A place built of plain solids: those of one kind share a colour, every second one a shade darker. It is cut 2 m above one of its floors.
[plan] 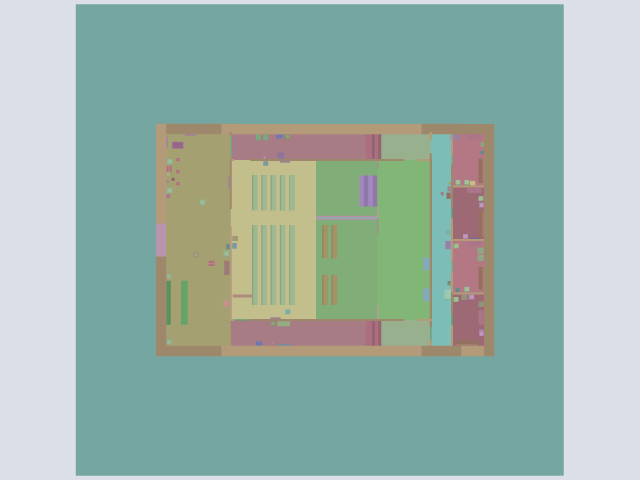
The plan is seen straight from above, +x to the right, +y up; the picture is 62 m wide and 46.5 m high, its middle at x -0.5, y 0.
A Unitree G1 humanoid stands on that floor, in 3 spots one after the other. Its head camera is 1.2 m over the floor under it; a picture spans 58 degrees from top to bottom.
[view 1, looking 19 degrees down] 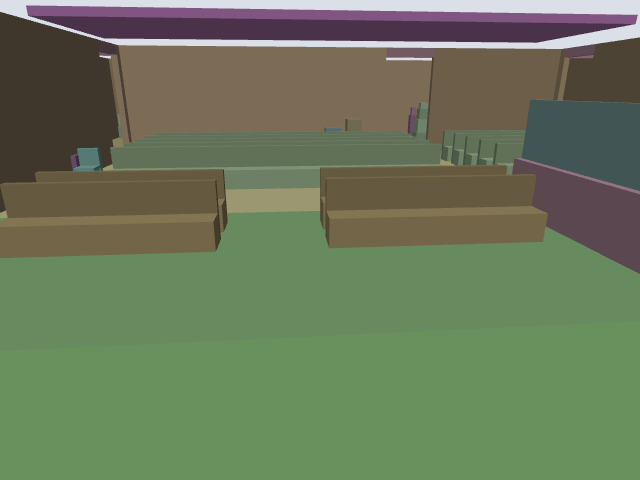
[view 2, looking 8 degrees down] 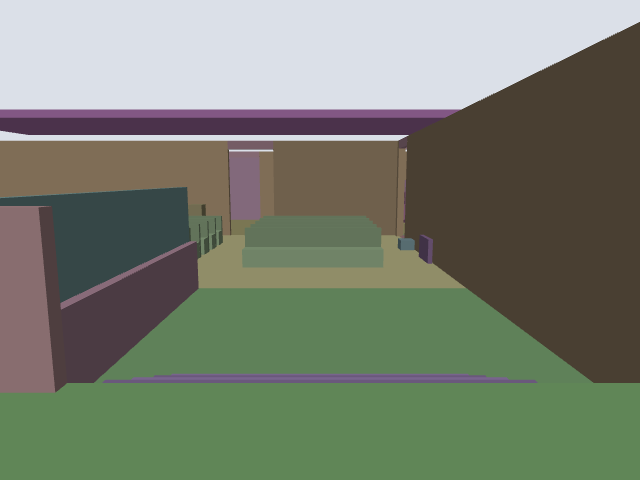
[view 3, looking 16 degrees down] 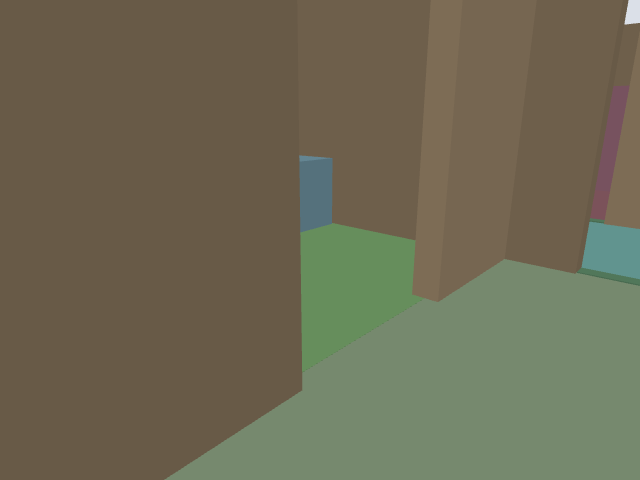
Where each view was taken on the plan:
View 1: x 6.99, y -2.42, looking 175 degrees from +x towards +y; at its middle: floor_lift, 6.57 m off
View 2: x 7.47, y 4.75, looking -180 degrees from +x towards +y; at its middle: seats_parterre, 10.95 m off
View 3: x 6.40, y -9.05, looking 42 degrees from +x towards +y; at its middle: floor_stage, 4.35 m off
